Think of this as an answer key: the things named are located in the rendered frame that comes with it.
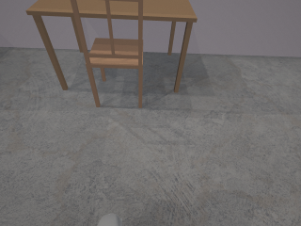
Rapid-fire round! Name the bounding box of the table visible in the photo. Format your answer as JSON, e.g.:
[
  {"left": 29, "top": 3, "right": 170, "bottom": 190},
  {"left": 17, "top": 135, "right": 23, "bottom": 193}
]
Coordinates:
[{"left": 26, "top": 0, "right": 198, "bottom": 93}]

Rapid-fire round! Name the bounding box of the left robot thigh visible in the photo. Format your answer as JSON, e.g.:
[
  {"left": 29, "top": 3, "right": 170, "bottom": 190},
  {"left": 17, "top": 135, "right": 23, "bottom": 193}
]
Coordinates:
[{"left": 97, "top": 214, "right": 122, "bottom": 226}]

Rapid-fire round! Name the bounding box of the chair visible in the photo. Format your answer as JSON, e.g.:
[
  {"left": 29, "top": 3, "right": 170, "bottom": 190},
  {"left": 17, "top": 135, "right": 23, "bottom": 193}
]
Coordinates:
[{"left": 70, "top": 0, "right": 144, "bottom": 108}]

